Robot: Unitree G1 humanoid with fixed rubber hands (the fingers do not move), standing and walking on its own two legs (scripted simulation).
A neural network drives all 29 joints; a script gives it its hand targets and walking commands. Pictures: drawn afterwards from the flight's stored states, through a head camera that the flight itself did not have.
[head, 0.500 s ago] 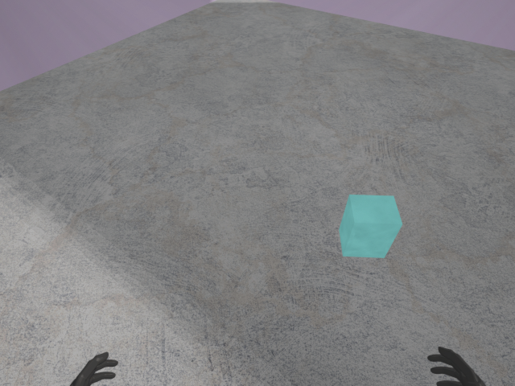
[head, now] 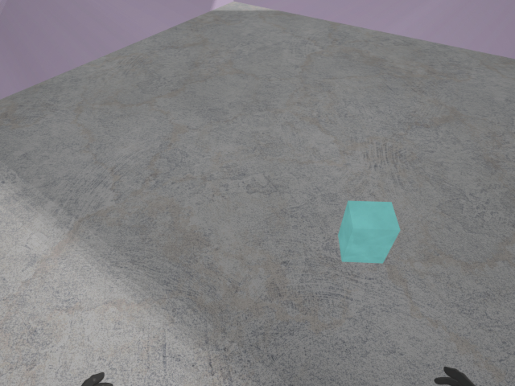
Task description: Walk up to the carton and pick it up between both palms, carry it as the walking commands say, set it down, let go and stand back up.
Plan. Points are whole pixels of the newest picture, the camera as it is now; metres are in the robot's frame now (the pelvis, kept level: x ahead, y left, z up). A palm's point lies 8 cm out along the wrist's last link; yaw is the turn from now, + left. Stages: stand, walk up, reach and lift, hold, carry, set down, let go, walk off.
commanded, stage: stand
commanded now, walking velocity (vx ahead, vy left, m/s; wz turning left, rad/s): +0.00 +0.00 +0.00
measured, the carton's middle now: (365, 232) +0.86 -0.44 -0.65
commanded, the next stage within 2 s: walk up in 1.52 s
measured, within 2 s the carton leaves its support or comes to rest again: neither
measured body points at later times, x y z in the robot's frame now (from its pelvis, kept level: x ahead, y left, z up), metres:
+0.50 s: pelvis +0.00 +0.00 +0.00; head +0.00 +0.00 +0.45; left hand +0.11 +0.32 -0.11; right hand +0.11 -0.32 -0.11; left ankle +0.01 +0.12 -0.74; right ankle +0.01 -0.12 -0.74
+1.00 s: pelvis +0.01 +0.00 +0.00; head +0.01 +0.00 +0.45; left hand +0.12 +0.32 -0.11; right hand +0.12 -0.32 -0.11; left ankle +0.01 +0.12 -0.74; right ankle +0.01 -0.12 -0.74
